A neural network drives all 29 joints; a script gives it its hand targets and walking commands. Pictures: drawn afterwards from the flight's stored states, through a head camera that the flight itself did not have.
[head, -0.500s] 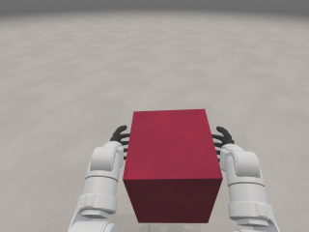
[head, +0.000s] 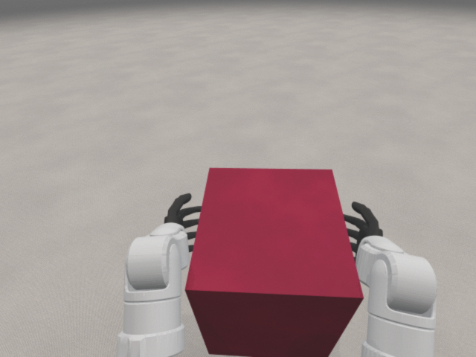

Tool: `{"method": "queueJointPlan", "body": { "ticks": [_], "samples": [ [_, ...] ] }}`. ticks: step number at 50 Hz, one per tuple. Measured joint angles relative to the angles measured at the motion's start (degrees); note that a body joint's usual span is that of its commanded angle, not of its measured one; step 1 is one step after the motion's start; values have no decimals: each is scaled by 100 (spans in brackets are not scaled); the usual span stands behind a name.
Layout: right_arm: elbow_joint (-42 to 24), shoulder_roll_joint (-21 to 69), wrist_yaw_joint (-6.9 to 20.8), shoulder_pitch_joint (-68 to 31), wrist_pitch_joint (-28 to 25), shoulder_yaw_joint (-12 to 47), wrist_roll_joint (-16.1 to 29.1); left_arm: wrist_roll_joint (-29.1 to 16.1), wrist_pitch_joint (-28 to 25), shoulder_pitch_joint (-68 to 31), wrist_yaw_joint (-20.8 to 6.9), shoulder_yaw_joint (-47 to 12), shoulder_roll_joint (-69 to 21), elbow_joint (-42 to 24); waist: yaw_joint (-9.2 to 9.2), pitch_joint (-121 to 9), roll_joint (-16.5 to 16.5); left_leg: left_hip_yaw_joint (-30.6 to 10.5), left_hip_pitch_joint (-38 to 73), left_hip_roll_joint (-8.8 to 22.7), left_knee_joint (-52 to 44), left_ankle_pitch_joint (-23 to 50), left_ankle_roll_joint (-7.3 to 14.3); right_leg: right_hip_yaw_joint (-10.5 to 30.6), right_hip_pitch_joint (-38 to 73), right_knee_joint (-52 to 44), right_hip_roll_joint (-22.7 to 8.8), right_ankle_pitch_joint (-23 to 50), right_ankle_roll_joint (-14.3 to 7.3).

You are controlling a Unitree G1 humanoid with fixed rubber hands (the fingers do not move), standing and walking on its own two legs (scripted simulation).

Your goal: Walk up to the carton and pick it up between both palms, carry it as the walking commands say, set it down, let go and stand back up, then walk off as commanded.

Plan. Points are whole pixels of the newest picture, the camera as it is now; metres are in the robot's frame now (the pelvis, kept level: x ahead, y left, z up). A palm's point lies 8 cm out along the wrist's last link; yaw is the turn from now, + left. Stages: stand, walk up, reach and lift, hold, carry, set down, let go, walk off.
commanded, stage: carry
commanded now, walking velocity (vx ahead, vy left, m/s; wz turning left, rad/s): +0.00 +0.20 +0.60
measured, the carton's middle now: (267, 265) +0.28 -0.02 +0.06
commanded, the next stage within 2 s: none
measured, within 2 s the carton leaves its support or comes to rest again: neither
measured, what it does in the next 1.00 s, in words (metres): steps to the left, turning left: right foot, then left foot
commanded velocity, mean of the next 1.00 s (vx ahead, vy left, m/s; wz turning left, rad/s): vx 0.00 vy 0.20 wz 0.60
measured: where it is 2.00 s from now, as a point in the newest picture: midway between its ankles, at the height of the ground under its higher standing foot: outside the picture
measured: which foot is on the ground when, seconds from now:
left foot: down 0.00-0.24, up 0.26-0.46, down 0.48-0.78, up 0.80-1.00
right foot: down 0.00-0.00, up 0.02-0.20, down 0.22-0.50, up 0.52-0.74, down 0.76-1.00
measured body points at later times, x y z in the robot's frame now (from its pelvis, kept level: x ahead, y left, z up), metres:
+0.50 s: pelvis -0.03 +0.13 +0.00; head -0.06 +0.11 +0.45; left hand +0.21 +0.34 +0.11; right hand +0.29 +0.06 +0.10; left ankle -0.01 +0.26 -0.71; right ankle +0.00 -0.07 -0.70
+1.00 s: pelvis -0.08 +0.24 +0.00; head -0.07 +0.23 +0.45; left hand +0.10 +0.52 +0.11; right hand +0.25 +0.26 +0.11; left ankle -0.11 +0.37 -0.69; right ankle -0.03 +0.08 -0.70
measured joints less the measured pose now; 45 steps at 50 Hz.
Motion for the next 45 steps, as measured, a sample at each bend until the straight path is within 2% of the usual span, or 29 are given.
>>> {"method": "queueJointPlan", "body": {
  "ticks": [1, 3, 5, 9, 11, 12, 14, 16, 20, 22, 24, 25, 26, 28, 30, 33, 36, 38, 39, 40, 41, 43, 45],
  "samples": [
    [30, 2, -17, 7, -12, 77, 1, -21, 6, 38, 0, 58, 13, -40, 50, 45, 0, 8, -15, -59, 59, 37, -47, 79, -34, 162, 9, -278, 1],
    [104, -2, -40, 30, -14, 199, 0, -68, 60, 111, -3, 124, 37, -108, 164, 111, 33, -8, -14, -113, 72, -72, -38, 197, -202, 642, 228, -744, 2],
    [104, -1, -41, 29, -26, 241, -1, -70, 86, 114, 1, 150, 40, -167, 252, 196, 47, -21, -16, -144, 72, -105, 11, 203, -319, 888, 502, -772, 1],
    [97, 1, -37, 6, -59, 249, -1, -72, 65, 113, 2, 158, 39, -211, 258, 265, 41, -11, -35, -348, 72, -45, 120, 207, -327, 887, 939, -772, 1],
    [88, 3, -37, 12, -57, 248, -1, -73, 66, 113, 2, 154, 41, -214, 257, 260, 37, -2, -47, -504, 58, 1, 141, 184, -113, 283, 1076, -631, -41],
    [73, -8, -31, 41, -53, 248, -1, -74, 64, 134, 2, 124, 40, -212, 250, 256, 81, -13, -43, -562, 59, 8, 141, 169, -70, 155, 1057, -294, -232],
    [-5, -36, -8, 184, -17, 268, 10, -74, 98, 211, 10, -2, 61, -210, 191, 171, 33, 71, -141, -657, 398, -626, 125, 71, -39, 151, 824, -150, -507],
    [-66, -40, -14, 193, 21, 268, 10, -73, 97, 215, 0, -28, 65, -221, 183, 146, -21, 125, -311, -588, 1144, -848, 124, 26, -25, 143, 566, -155, -539],
    [-160, -41, -38, 176, 12, 267, 9, -74, 32, 214, -37, -44, 63, -265, 100, 135, -4, 119, -333, -135, 1336, -883, 124, -146, -27, 133, 108, -154, -325],
    [-214, -43, -56, 174, 13, 267, 10, -85, -6, 213, -53, -52, 61, -275, 54, 133, -3, 119, -293, -19, 984, -937, 124, -297, -27, 132, -136, -148, -152],
    [-230, -39, -62, 148, 16, 267, 10, -89, -18, 213, -55, -44, 61, -301, 49, 129, 38, 116, -106, 16, 183, -554, 124, -441, -27, 153, -336, -141, 24],
    [-212, -27, -67, 111, 0, 277, 11, -93, -33, 214, -59, -10, 64, -328, 55, 178, 55, 132, -98, -3, 52, -119, 26, -435, -43, 240, -404, -147, 42],
    [-162, -18, -73, 89, -36, 314, 12, -105, -48, 229, -63, 44, 69, -351, 78, 281, 41, 139, -103, -66, 126, -72, -16, -275, -73, 414, -367, -397, 43],
    [-112, -17, -83, 87, -79, 374, 11, -120, -49, 249, -67, 97, 75, -384, 155, 434, 62, 117, -102, -118, 150, -156, 1, 28, -247, 903, -37, -933, 43],
    [-113, -10, -69, 60, -132, 387, 11, -120, -57, 247, -63, 111, 76, -464, 187, 576, 85, 78, -102, -135, 148, -182, 57, 74, -358, 1192, 323, -1009, 43],
    [-157, -5, -55, 31, -209, 387, 10, -128, -129, 247, -61, 103, 76, -537, 188, 685, 63, 78, -108, -261, 147, -161, 164, 79, -371, 1198, 727, -1010, 43],
    [-236, -5, -48, 30, -226, 387, 10, -134, -154, 247, -61, 80, 77, -606, 190, 692, 59, 104, -130, -471, 113, -106, 270, 83, -347, 1117, 999, -1011, 43],
    [-301, -3, -45, 30, -220, 387, 10, -139, -158, 246, -61, 63, 78, -660, 195, 687, 63, 114, -135, -631, 84, -57, 306, 69, -94, 357, 1124, -754, -13],
    [-326, -12, -43, 54, -212, 387, 10, -141, -159, 257, -62, 42, 75, -659, 188, 680, 105, 105, -130, -685, 85, -51, 308, 44, -44, 225, 1108, -498, -278],
    [-356, -25, -31, 117, -194, 391, 11, -141, -134, 279, -55, -1, 78, -657, 156, 647, 91, 133, -149, -739, 164, -357, 270, -5, -24, 220, 1014, -404, -495],
    [-405, -32, -25, 162, -153, 392, 11, -141, -98, 285, -49, -36, 82, -657, 128, 611, 37, 182, -227, -768, 452, -738, 239, -55, -12, 220, 875, -383, -611],
    [-470, -33, -34, 158, -111, 393, 11, -141, -89, 285, -55, -53, 83, -686, 118, 584, -24, 190, -399, -689, 1222, -990, 232, -99, -2, 211, 616, -385, -635],
    [-504, -33, -36, 137, -112, 392, 11, -140, -99, 283, -61, -54, 81, -728, 94, 572, -20, 183, -424, -459, 1499, -944, 198, -139, 1, 204, 380, -385, -539]
  ]
}}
